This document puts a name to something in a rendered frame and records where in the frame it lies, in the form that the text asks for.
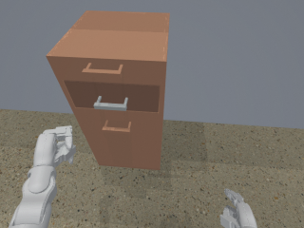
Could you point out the robot right hand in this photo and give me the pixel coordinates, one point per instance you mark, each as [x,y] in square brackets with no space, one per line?
[239,217]

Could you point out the drawer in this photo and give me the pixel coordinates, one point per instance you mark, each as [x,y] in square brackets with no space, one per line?
[140,97]

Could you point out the cabinet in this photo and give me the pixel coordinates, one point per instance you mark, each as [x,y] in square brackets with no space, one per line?
[136,43]

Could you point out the handle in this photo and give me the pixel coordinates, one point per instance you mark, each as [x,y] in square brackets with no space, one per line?
[116,130]
[102,73]
[110,106]

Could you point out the robot left forearm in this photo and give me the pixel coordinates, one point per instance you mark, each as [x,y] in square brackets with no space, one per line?
[39,190]

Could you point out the robot left hand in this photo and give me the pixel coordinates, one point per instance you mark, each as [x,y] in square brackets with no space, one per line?
[47,147]

